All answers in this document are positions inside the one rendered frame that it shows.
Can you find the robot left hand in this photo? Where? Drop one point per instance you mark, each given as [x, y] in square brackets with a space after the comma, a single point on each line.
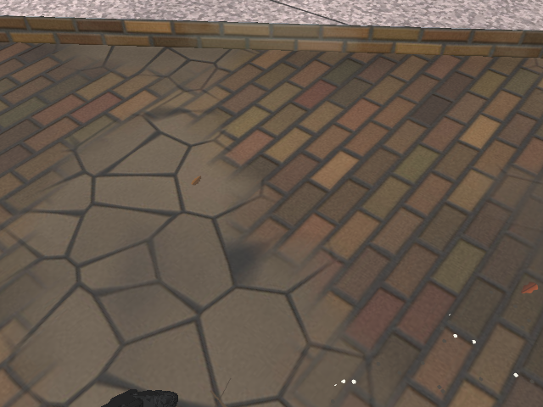
[149, 398]

